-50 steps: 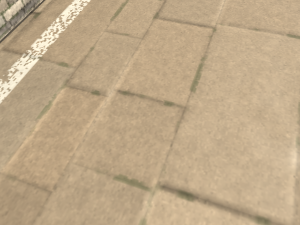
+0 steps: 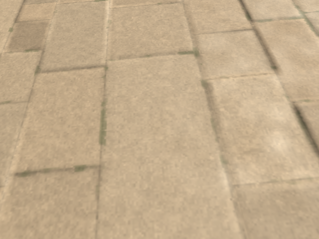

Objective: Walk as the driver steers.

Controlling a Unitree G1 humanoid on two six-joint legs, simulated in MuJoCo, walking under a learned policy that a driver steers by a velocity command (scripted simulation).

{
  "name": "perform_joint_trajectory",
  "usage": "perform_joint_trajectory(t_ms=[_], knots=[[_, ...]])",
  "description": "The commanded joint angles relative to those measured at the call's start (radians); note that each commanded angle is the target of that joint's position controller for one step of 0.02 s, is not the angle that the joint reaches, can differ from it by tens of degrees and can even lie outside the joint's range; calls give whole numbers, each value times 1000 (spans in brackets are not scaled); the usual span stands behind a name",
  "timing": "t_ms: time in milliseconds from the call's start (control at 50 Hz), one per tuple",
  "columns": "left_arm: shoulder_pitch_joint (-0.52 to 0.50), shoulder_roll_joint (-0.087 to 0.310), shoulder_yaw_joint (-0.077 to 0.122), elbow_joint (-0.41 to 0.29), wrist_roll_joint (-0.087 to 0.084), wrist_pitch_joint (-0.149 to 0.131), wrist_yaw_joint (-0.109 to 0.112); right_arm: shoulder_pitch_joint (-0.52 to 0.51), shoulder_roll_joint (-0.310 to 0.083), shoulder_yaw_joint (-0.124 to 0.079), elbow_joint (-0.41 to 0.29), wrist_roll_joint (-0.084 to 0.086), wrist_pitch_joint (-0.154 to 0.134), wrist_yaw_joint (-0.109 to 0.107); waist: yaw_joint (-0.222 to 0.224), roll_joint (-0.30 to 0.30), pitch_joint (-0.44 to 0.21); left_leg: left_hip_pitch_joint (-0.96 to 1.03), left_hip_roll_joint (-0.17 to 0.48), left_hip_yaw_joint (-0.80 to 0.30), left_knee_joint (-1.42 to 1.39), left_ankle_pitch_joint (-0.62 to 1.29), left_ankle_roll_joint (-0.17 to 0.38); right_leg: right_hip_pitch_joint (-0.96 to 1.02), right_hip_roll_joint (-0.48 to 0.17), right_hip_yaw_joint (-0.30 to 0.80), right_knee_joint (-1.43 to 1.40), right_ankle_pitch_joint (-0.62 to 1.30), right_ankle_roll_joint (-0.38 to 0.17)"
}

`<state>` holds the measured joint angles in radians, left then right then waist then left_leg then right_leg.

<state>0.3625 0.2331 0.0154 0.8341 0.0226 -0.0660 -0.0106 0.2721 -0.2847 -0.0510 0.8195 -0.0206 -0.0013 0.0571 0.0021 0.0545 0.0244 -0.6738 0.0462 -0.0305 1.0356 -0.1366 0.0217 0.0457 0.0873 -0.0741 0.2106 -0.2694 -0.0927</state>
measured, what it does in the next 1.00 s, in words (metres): walks ahead, turning left: left foot, then right foot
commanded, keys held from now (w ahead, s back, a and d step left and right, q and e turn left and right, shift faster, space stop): w+q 0.50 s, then w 0.50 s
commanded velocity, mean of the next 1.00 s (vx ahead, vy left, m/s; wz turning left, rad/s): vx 0.49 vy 0.00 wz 0.33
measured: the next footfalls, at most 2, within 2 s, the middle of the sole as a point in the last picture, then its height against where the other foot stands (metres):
left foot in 0.22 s outside the picture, level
right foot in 0.74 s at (177, 208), level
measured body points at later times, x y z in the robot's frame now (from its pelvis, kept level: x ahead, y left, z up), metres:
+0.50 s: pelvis +0.28 +0.04 +0.00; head +0.31 +0.06 +0.45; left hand +0.38 +0.32 -0.11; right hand +0.37 -0.23 -0.12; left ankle +0.24 +0.07 -0.74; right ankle +0.43 -0.12 -0.67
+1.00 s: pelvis +0.58 +0.06 +0.00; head +0.60 +0.06 +0.45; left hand +0.49 +0.32 -0.12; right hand +0.78 -0.14 -0.12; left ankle +0.57 +0.21 -0.67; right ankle +0.59 -0.01 -0.74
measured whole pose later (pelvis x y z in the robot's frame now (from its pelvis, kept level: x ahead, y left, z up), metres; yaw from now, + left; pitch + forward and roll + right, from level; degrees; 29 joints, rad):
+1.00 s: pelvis +0.58 +0.06 +0.00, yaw +22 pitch +1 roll -1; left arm 0.38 0.25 0.03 0.88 0.01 -0.08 -0.01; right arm 0.22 -0.28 -0.03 0.81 -0.04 -0.03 0.04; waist 0.02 0.05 0.02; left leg -0.58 0.04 -0.04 1.01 -0.23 0.04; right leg -0.13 0.08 -0.05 0.29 -0.18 -0.08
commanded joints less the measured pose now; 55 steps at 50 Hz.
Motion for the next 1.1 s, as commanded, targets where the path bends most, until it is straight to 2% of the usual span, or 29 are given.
perform_joint_trajectory(t_ms=[20, 80, 120, 160, 180, 200, 220, 240, 260, 280, 300, 320, 340, 380, 420, 520, 620, 680, 720, 740, 760, 780, 800, 820, 840, 880, 940, 1000, 1100], knots=[[2, 117, 24, -27, -1, -24, 10, -101, -47, -6, -75, -6, -16, 0, 16, -120, 88, -80, -25, 15, -107, 90, 3, -30, -256, 26, -75, 600, -8], [30, 114, 17, 8, -4, -28, 23, -202, -12, 17, -110, -13, -20, 8, 40, -111, 108, -26, -32, 112, -285, 120, 24, -3, -264, -25, -82, 704, 0], [49, 134, 17, 34, -1, -28, 33, -217, -9, 24, -127, -10, -21, 8, 32, -118, 87, 58, -67, 168, -380, 91, 63, 46, -277, -58, -17, 950, 18], [43, 175, 25, 46, 4, -23, 49, -135, -39, 16, -109, -10, -19, 0, -14, -158, 13, 169, -127, 205, -401, 11, 108, 109, -295, -78, 142, 1260, 36], [22, 196, 31, 43, 12, -14, 56, -30, -62, 7, -81, -11, -21, -4, -64, -171, -42, 265, -147, 196, -409, -31, 134, 107, -307, -84, 287, 1323, 37], [0, 214, 37, 33, 17, -6, 57, 108, -98, -10, -38, -13, -27, -11, -122, -169, -115, 418, -160, 159, -446, -56, 164, 57, -310, -83, 477, 1254, 33], [-43, 225, 40, 11, 9, -5, 50, 248, -139, -31, 0, -24, -32, -23, -206, -116, -179, 633, -115, 67, -542, -67, 210, -98, -263, -107, 757, 984, 29], [-2, 106, 13, -31, 10, -16, 30, 246, -241, -59, -2, -21, -26, -41, -131, 98, -235, 876, 158, -329, -541, -68, 312, -441, -107, -101, 1108, 67, 47], [-16, 129, 20, -72, 2, -23, 16, 203, -270, -71, -19, 11, -20, -37, -104, 138, -315, 991, 273, -781, -692, -89, 455, -706, 19, 104, 1342, -242, 63], [-76, 154, 16, -87, 9, -37, 10, 136, -229, -69, -26, 24, -18, -41, -93, 4, -175, 886, 261, -646, -748, -132, 418, -793, -71, 179, 1292, -128, 49], [-100, 161, 15, -96, 3, -48, 6, 92, -171, -54, -32, 22, -17, -44, -64, -67, -69, 734, 238, -544, -782, -90, 382, -769, -111, 156, 1207, -63, 52], [-102, 155, 16, -89, 7, -45, 8, 55, -127, -43, -32, 15, -22, -45, -19, -131, 3, 609, 188, -456, -802, 7, 334, -720, -146, 145, 1115, -43, 61], [-95, 147, 13, -94, 23, -25, 9, 36, -107, -35, -30, 17, -30, -49, 10, -131, 22, 526, 139, -388, -810, 93, 311, -665, -163, 146, 1058, -47, 82], [-68, 121, 5, -95, 37, 14, 2, 39, -115, -33, -28, 19, -51, -47, 32, -88, 3, 458, 86, -300, -822, 215, 296, -607, -176, 121, 977, -43, 113], [-110, 109, 1, -119, 35, 30, -2, 62, -142, -41, -21, 21, -62, -46, 27, -60, 3, 431, 49, -254, -834, 252, 281, -621, -183, 94, 881, 14, 137], [-309, 106, -4, -189, 25, 31, -8, 158, -148, -47, -6, 27, -55, -51, -56, -3, 13, 529, 8, -244, -809, 286, 201, -706, -168, 71, 608, 232, 160], [-434, 99, -15, -226, 16, 13, -19, 236, -133, -38, 17, 11, -57, -64, -118, 14, 14, 676, 48, -256, -763, 427, 180, -693, -127, 46, 422, 284, 119], [-356, 135, -2, -209, 13, 1, -14, 182, -156, -39, 11, 3, -64, -74, -58, 31, 1, 701, 89, -269, -700, 559, 150, -534, -94, 61, 324, 201, 62], [-130, 181, 22, -136, 11, -14, 3, 145, -171, -38, 14, 3, -70, -68, 51, 7, -99, 687, 45, -219, -458, 730, 117, -265, -52, 45, 245, 161, 17], [18, 224, 36, -111, 25, -23, 19, 143, -139, -27, 1, 8, -76, -61, 115, -37, -202, 556, 5, -190, -237, 530, 101, -34, -179, 167, 238, 96, -24], [110, 328, 67, -104, 46, -18, 27, 266, -41, -6, -19, 40, -79, -56, 82, -255, -345, 267, -142, -84, 119, -9, 52, 246, -464, 614, 213, 2, -150], [83, 289, 69, -85, 16, 0, 13, 283, -98, -11, -2, 15, -74, -59, 61, -259, -331, 116, -175, -85, 237, -375, 56, 212, -511, 864, 85, -68, -199], [-13, 211, 55, -99, 0, 4, 8, 196, -119, -16, -4, -3, -67, -58, 33, -132, -149, 62, -111, -104, 269, -287, 59, 57, -468, 724, 67, -152, -184], [-73, 152, 42, -105, 0, 1, 2, 117, -110, -10, -20, -8, -69, -50, 29, -67, -66, 70, -77, -97, 219, -219, 59, -64, -416, 586, 41, -99, -159], [-89, 129, 35, -94, 5, -4, 3, 86, -96, -8, -29, -7, -65, -43, 11, -85, -21, 86, -48, -84, 168, -196, 58, -135, -365, 482, 15, -7, -131], [-70, 116, 29, -63, 0, -18, 4, 104, -74, 0, -21, -20, -46, -30, -19, -137, -9, 141, -27, -62, 110, -177, 41, -206, -305, 359, -14, 151, -107], [-21, 133, 37, -25, -13, -38, -4, 68, -55, 8, -32, -25, -36, -22, -27, -137, -6, 94, -3, -23, 52, -123, 22, -197, -291, 283, -52, 278, -125], [21, 128, 37, 6, -16, -34, -5, -75, -39, 21, -76, -24, -37, -18, -2, -127, 31, 19, 34, 23, -90, -16, -3, -176, -262, 218, -91, 318, -121], [100, 146, 42, 55, -16, -31, -4, -252, -7, 44, -123, -11, -44, -15, 49, -127, 38, 93, 12, 87, -363, 112, -5, -128, -243, 148, -68, 436, -92]])
Velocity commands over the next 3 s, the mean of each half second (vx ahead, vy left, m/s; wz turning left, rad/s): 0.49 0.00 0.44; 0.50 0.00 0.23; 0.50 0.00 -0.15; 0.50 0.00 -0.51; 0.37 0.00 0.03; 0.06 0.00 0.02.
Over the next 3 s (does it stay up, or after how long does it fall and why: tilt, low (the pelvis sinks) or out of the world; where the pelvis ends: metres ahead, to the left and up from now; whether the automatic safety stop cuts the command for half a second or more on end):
stays up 1.37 0.23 0.00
